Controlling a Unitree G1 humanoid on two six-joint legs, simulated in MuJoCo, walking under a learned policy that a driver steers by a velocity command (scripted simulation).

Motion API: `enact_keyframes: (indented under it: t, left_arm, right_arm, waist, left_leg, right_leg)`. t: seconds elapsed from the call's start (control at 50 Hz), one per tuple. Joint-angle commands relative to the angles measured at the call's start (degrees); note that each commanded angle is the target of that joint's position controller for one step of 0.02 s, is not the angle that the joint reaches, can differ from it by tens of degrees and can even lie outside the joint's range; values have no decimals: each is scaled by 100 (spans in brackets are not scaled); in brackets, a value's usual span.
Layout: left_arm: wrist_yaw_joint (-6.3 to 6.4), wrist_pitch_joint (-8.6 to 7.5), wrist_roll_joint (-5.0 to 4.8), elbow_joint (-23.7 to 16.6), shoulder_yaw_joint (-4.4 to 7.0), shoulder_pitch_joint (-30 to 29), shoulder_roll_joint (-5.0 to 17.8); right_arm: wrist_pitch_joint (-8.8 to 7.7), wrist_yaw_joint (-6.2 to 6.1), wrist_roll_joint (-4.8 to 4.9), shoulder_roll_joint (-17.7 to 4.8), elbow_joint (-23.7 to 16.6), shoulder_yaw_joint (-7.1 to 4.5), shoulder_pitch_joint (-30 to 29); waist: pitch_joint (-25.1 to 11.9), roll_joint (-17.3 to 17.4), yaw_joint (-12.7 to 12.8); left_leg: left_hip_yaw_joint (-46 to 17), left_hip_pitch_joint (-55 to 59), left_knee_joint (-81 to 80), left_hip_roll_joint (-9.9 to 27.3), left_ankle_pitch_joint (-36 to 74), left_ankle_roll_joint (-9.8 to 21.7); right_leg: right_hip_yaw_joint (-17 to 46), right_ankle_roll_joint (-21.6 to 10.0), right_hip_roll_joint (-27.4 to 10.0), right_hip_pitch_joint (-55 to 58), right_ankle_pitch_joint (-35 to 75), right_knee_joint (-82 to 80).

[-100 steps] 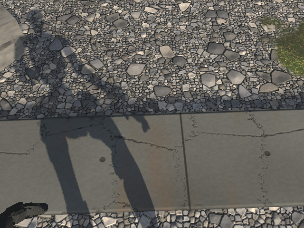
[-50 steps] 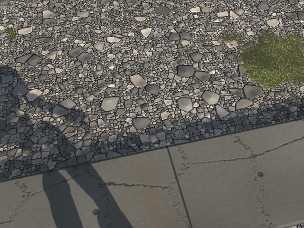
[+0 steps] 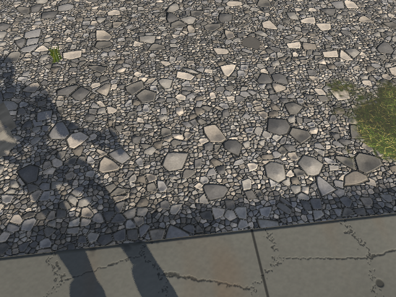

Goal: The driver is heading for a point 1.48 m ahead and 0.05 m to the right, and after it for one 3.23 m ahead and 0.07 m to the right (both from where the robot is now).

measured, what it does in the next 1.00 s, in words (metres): walks ahead: right foot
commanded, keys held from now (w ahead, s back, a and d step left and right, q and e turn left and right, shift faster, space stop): e+shift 0.22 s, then w+e+shift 0.10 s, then w+shift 0.04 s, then w+q+shift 0.64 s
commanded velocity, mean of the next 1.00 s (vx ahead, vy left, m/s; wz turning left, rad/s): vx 0.55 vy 0.00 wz -0.09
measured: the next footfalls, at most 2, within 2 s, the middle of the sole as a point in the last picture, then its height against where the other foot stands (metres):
right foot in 0.58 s outside the picture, level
left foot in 1.10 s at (261, 266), level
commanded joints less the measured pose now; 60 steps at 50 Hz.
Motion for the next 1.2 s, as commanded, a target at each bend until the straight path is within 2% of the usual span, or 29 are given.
enact_keyframes:
  t: [0.02,0.06,0.08,0.12,0.16,0.22,0.32,0.42,0.44,0.46,0.48,0.52,0.56,0.58,0.6,0.62,0.64,0.66,0.72,0.84,0.98,1.02,1.06,1.08,1.1,1.12,1.14,1.18,1.2]
  left_arm:
    - [72,-140,-7,-265,169,123,703]
    - [178,-95,32,-77,267,299,844]
    - [99,-68,74,-117,168,184,623]
    - [-162,-12,-114,-149,29,-22,274]
    - [-361,57,-250,-191,-24,-308,211]
    - [-485,180,-218,-277,-46,-494,279]
    - [-353,168,-85,-173,-44,-619,278]
    - [-234,-1,-59,-184,-215,-1047,-213]
    - [-239,-7,-45,-254,-257,-1214,-278]
    - [-208,168,-184,-431,-27,-1915,329]
    - [-230,212,-144,-591,-105,-2109,116]
    - [-217,226,-110,-495,-155,-1611,-146]
    - [-42,187,-162,72,35,153,145]
    - [101,160,-98,591,232,1548,562]
    - [293,118,-45,801,385,2338,1297]
    - [391,64,-3,558,409,2074,1677]
    - [405,104,-67,614,328,1434,1301]
    - [357,82,-125,603,200,900,853]
    - [333,-59,-248,627,11,251,49]
    - [323,-296,-201,1099,-3,830,-61]
    - [543,-261,-200,1342,8,1239,360]
    - [663,-188,-191,1303,108,1135,811]
    - [702,16,-140,1145,261,630,1228]
    - [638,94,-132,1057,295,411,1261]
    - [513,81,-255,1074,310,172,1002]
    - [369,-33,-250,425,83,584,115]
    - [419,-215,-174,138,91,-23,411]
    - [411,-318,-203,150,67,-10,501]
    - [457,-209,-94,232,47,-17,452]
  right_arm:
    - [-244,-119,-88,-795,-534,-285,42]
    - [-264,-79,20,-299,-738,-80,-805]
    - [-276,-121,-27,-420,-752,-119,-772]
    - [-274,-193,-143,-754,-709,-234,-511]
    - [-216,-195,-198,-957,-548,-322,43]
    - [-82,-111,-268,-1115,-298,-436,648]
    - [-127,26,-383,-490,205,-241,1102]
    - [-247,218,-455,-179,889,-61,1595]
    - [-236,261,-442,-182,1019,-43,1668]
    - [-44,207,126,-582,1250,-185,1711]
    - [37,153,162,-492,1426,-110,2044]
    - [93,89,137,-556,1806,-60,2135]
    - [41,102,144,-919,1772,-122,1349]
    - [-5,151,146,-849,1655,-100,1031]
    - [-14,240,27,-97,1352,47,813]
    - [-17,205,283,54,1063,25,876]
    - [35,163,294,-103,997,-48,667]
    - [60,144,246,12,1058,-44,920]
    - [328,223,61,268,1438,-71,1475]
    - [576,409,153,385,895,-47,140]
    - [452,704,56,62,326,8,-1375]
    - [445,678,164,-120,557,-65,-665]
    - [510,498,221,-551,1052,-266,1135]
    - [515,364,214,-859,1367,-453,2170]
    - [580,221,358,-1087,1337,-644,1901]
    - [553,252,113,-1470,1066,-592,829]
    - [494,275,113,-1416,861,-618,832]
    - [384,183,83,-1032,1072,-531,726]
    - [286,146,82,-951,1025,-483,546]
  waist:
    - [-207,248,-42]
    - [-152,590,314]
    - [-220,603,252]
    - [-231,412,5]
    - [-116,405,-327]
    - [92,421,-527]
    - [649,652,-649]
    - [905,484,-749]
    - [966,442,-777]
    - [1590,369,-818]
    - [1416,537,-905]
    - [1174,945,-497]
    - [422,836,676]
    - [-351,507,1368]
    - [-1163,-940,1378]
    - [-1554,-1114,1175]
    - [-646,-506,816]
    - [85,-592,365]
    - [589,-710,-253]
    - [1231,-564,-338]
    - [1557,-31,-305]
    - [851,-426,-738]
    - [-38,-783,-1626]
    - [-489,-629,-2012]
    - [-224,575,-1976]
    - [-44,1736,-519]
    - [-407,449,-841]
    - [504,-409,-239]
    - [648,-496,-69]
  left_leg:
    - [-1829,1470,-1049,2714,3722,1935]
    - [-498,931,-976,1892,3788,1076]
    - [-79,808,-863,1735,4183,958]
    - [492,984,-812,1520,4311,937]
    - [695,1514,-750,1694,4546,1053]
    - [690,2118,-707,2252,5044,1283]
    - [308,2709,-1774,2752,217,1258]
    - [776,2536,-1948,2220,154,926]
    - [858,2427,-2059,2149,202,939]
    - [1458,1940,-1603,1860,1256,393]
    - [1467,1626,-1484,1821,1848,361]
    - [1314,1114,-1212,1926,3412,431]
    - [1388,320,384,1855,5206,445]
    - [1287,-829,1932,1498,4152,334]
    - [830,-2149,4092,814,-1552,289]
    - [-438,-2837,5322,276,-1631,333]
    - [-647,-3068,5544,479,-770,332]
    - [-384,-3023,5398,769,-357,295]
    - [-200,-2404,5200,1106,143,57]
    - [67,-3383,4691,1069,1397,108]
    - [1055,-2984,2168,543,1853,605]
    - [1402,-1314,2338,-66,1409,675]
    - [1188,323,2626,-329,-70,941]
    - [727,1639,2428,-450,-889,1122]
    - [-310,2137,1369,-49,-1166,1403]
    - [-3480,2895,424,1087,-531,2217]
    - [-4484,2645,-299,1555,-116,2500]
    - [-3777,856,-662,1407,-253,2048]
    - [-3299,316,-607,1128,-24,1861]
  right_leg:
    - [-523,267,-380,-1664,-1019,2502]
    - [-733,392,-378,-1335,-334,3123]
    - [-969,443,-387,-1149,-133,3468]
    - [-1261,544,-457,-1147,238,3194]
    - [-1311,632,-695,-1412,328,2509]
    - [-1317,555,-1022,-1632,231,1620]
    - [-1000,43,-1073,-2647,784,1665]
    - [-1006,-290,-800,-3021,1017,1965]
    - [-1098,-323,-788,-2954,958,1782]
    - [-1717,-362,-603,-2879,693,1344]
    - [-2044,-404,-527,-2305,470,1001]
    - [-2306,-606,-394,-913,317,743]
    - [-2156,-764,-82,1325,611,211]
    - [-1678,-830,-286,3292,593,39]
    - [400,-713,-2156,4509,-1483,-584]
    - [2357,-678,-3070,4032,-2815,-1939]
    - [1996,-557,-2996,3049,-2547,-2229]
    - [1169,-541,-2773,2336,-1946,-2228]
    - [-523,-318,-2132,1199,-651,-2506]
    - [-2139,-108,-1772,1171,1008,-2828]
    - [-3277,-7,-1738,2156,4270,-2767]
    - [-3422,-11,-1742,2133,7339,-1730]
    - [-3202,-168,-2031,2050,8676,543]
    - [-2901,-315,-2078,1293,7791,2337]
    - [-2841,-212,-975,209,3493,4977]
    - [-2089,196,-67,-2568,-531,6530]
    - [-929,222,-201,-2837,-160,6173]
    - [-692,167,-842,-2124,101,4584]
    - [-706,204,-984,-1778,5,4129]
